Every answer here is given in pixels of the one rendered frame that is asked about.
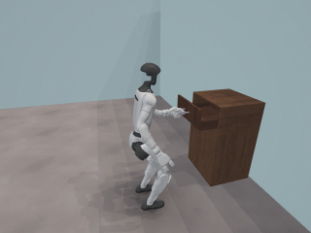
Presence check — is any left robot forearm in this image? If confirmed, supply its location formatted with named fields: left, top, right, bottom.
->
left=154, top=109, right=170, bottom=117

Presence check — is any right robot forearm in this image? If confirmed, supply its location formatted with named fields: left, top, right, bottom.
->
left=139, top=124, right=162, bottom=157

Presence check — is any right robot upper arm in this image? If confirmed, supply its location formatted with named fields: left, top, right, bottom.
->
left=136, top=93, right=156, bottom=132

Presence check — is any robot left hand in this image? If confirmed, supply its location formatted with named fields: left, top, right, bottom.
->
left=169, top=107, right=181, bottom=118

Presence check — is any cabinet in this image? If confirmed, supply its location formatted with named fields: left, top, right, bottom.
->
left=188, top=88, right=265, bottom=186

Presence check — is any humanoid robot head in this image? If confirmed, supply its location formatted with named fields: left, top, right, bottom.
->
left=138, top=62, right=161, bottom=93

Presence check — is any robot right hand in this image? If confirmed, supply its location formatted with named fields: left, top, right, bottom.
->
left=156, top=153, right=176, bottom=174

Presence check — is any drawer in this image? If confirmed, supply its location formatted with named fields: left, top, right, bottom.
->
left=177, top=94, right=221, bottom=131

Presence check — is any handle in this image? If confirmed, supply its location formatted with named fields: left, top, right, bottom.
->
left=179, top=108, right=189, bottom=115

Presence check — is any left robot foot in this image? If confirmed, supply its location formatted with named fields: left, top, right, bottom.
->
left=135, top=184, right=153, bottom=193

